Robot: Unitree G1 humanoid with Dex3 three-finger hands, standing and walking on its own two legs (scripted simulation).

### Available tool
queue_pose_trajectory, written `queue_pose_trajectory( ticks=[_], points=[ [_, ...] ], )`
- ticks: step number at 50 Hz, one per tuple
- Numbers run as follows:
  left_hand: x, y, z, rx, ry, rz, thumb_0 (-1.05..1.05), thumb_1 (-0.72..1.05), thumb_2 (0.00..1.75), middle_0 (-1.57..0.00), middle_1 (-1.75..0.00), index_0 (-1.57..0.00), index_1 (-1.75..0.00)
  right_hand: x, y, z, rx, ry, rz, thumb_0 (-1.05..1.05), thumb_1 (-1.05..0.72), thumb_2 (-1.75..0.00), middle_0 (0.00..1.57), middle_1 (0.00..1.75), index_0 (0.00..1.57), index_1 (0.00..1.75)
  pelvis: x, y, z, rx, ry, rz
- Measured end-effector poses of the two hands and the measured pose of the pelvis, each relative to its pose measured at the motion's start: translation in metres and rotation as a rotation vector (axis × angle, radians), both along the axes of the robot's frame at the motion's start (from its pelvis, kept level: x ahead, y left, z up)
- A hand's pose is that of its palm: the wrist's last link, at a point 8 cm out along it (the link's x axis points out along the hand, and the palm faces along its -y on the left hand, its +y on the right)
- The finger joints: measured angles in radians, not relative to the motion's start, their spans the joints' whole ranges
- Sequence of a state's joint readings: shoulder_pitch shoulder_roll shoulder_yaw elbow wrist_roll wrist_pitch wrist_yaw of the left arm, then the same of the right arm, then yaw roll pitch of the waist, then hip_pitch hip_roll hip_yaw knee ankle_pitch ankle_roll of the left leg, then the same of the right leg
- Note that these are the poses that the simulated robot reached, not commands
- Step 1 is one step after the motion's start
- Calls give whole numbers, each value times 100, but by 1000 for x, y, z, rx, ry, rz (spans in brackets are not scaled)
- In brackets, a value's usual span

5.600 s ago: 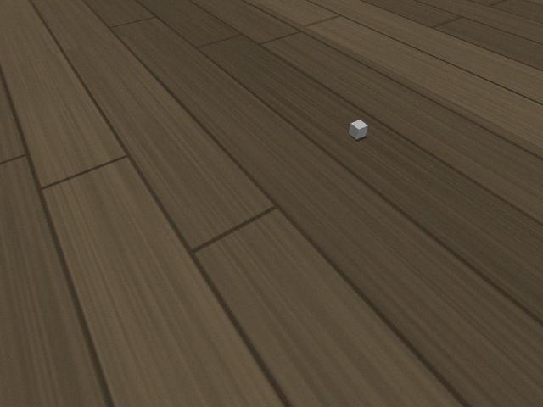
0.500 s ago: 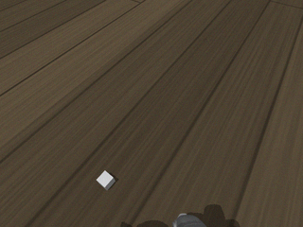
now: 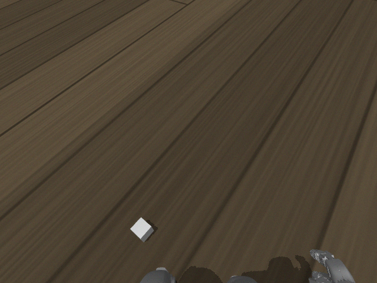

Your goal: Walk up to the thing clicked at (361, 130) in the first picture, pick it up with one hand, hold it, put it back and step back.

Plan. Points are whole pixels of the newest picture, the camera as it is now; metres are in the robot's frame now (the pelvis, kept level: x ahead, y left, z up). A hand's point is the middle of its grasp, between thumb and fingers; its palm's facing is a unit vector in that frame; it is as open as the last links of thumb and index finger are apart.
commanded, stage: walk up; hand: left
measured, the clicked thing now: (142, 229) +0.43 +0.28 -0.71
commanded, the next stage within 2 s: none
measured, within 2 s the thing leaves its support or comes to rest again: neither
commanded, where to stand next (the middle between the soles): +0.07 +0.01 m, yaw +1 degrees
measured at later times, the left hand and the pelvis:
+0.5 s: hand out of the picture +0.09 +0.27 -0.13, palm faces -0.01 -0.94 -0.35, open 7.4 cm; pelvis +0.00 +0.01 +0.02, yaw +1 degrees
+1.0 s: hand out of the picture +0.10 +0.28 -0.13, palm faces +0.02 -0.93 -0.38, open 7.4 cm; pelvis -0.01 +0.01 +0.02, yaw +1 degrees
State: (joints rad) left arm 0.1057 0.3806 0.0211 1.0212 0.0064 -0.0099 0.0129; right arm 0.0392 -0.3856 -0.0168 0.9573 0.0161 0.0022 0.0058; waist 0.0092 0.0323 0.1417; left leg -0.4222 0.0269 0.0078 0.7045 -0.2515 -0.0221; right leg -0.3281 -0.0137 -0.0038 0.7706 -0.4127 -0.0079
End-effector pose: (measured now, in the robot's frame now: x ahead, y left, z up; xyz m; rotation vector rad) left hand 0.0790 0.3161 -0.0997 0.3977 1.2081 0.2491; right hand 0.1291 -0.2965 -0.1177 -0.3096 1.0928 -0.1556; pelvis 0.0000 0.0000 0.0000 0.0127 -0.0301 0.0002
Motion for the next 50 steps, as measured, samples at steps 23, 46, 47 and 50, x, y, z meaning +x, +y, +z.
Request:
queue_pose_trajectory(
  ticks=[23,46,47,50],
  points=[
    [8,-5,6,-88,-5,16,0,91,90,-21,-30,-20,-30,-49,5,23,-17,149,-43,1,-90,-89,20,30,20,30,0,10,24,-24,3,13],
    [12,-3,12,-79,-5,41,0,91,90,-21,-30,-20,-30,-17,8,28,-10,98,-31,1,-90,-89,20,30,20,30,7,10,27,-25,5,21],
    [13,-1,11,-75,-10,42,0,91,90,-21,-30,-20,-30,-17,7,27,-13,98,-33,1,-90,-89,20,30,21,30,5,10,26,-24,5,21],
    [13,4,9,-55,-24,40,0,91,90,-21,-30,-20,-30,-19,3,25,-22,90,-37,1,-90,-89,20,30,21,30,-5,9,21,-13,7,17]
  ],
)
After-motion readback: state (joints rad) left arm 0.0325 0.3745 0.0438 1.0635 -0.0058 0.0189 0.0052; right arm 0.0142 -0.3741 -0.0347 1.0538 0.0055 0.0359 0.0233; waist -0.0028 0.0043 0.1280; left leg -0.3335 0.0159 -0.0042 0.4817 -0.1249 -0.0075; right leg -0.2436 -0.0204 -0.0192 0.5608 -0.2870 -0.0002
